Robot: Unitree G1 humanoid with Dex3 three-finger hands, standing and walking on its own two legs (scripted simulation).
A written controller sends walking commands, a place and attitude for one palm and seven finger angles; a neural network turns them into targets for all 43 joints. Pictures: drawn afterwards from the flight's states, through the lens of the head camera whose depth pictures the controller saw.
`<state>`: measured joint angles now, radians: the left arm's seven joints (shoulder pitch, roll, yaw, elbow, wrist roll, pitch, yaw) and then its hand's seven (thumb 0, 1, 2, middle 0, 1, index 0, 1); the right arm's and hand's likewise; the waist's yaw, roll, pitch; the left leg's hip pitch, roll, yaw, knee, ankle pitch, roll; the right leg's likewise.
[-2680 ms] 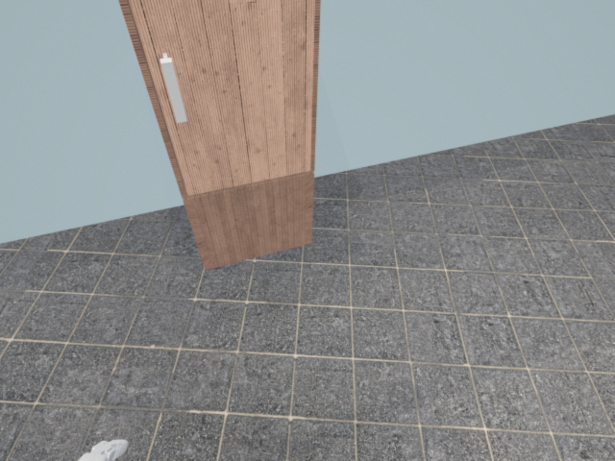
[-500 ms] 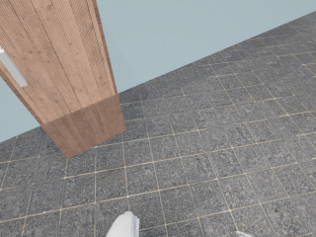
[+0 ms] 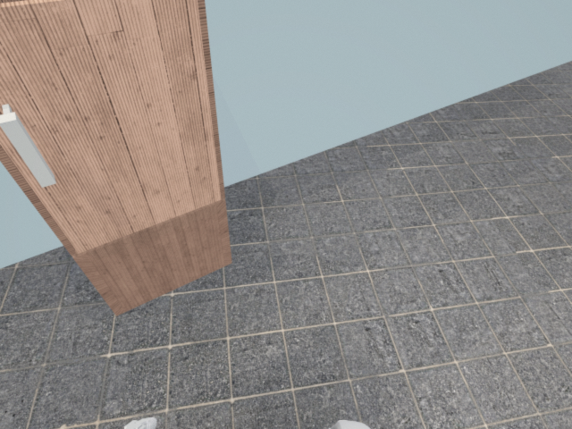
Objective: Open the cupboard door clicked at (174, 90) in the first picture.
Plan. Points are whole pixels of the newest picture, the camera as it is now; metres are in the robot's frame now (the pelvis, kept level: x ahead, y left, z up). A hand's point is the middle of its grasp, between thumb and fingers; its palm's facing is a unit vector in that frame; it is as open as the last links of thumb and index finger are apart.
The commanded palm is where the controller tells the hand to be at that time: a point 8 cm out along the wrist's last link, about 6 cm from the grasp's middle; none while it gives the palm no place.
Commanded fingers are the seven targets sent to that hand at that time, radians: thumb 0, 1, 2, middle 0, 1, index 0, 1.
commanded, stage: turn to face it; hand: left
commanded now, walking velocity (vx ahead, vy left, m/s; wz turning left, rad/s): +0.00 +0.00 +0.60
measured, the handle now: (28, 146) +0.58 +0.51 +0.02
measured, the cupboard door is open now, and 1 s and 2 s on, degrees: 0 0 0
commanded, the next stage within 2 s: take the last steps up to it in 0.72 s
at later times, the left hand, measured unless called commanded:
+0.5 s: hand out of the picture +0.01 +0.16 -0.15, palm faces +0.33 -0.90 -0.29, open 7.4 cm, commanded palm none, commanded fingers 0.00 0.90 0.90 -0.20 -0.30 -0.20 -0.30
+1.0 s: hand out of the picture -0.06 +0.20 -0.17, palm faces +0.50 -0.84 -0.23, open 7.4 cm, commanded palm none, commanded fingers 0.00 0.90 0.90 -0.20 -0.30 -0.20 -0.30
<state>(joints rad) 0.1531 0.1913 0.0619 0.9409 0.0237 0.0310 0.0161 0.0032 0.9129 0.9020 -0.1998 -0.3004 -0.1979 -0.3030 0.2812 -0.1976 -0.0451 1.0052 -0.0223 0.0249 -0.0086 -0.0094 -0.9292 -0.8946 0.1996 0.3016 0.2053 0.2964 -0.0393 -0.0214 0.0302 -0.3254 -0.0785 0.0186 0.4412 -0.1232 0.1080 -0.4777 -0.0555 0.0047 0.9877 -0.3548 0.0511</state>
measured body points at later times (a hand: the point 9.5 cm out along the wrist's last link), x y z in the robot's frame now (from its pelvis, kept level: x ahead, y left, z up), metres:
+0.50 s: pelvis +0.00 -0.05 +0.00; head +0.03 -0.07 +0.45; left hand +0.00 +0.21 -0.13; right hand +0.13 -0.30 -0.15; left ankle -0.04 +0.09 -0.65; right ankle +0.00 -0.16 -0.74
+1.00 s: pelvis +0.01 +0.00 +0.00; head +0.01 +0.01 +0.45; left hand -0.09 +0.24 -0.15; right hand +0.20 -0.16 -0.13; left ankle -0.07 +0.08 -0.74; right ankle +0.07 -0.13 -0.68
